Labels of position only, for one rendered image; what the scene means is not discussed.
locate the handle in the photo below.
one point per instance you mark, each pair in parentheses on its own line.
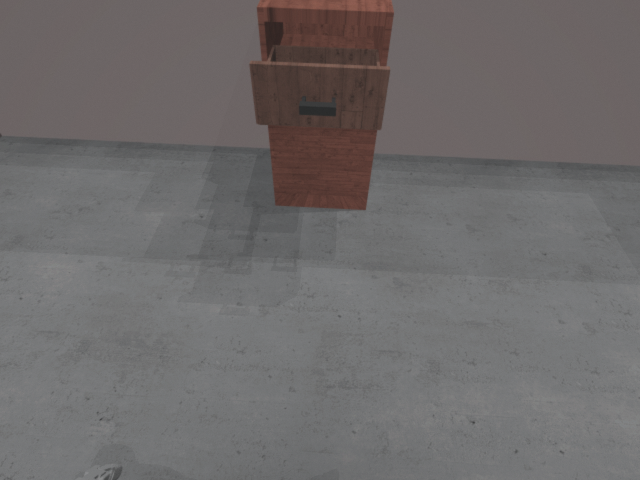
(317,108)

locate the cabinet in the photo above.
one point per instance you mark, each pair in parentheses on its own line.
(313,166)

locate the drawer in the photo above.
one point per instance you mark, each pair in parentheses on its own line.
(353,76)

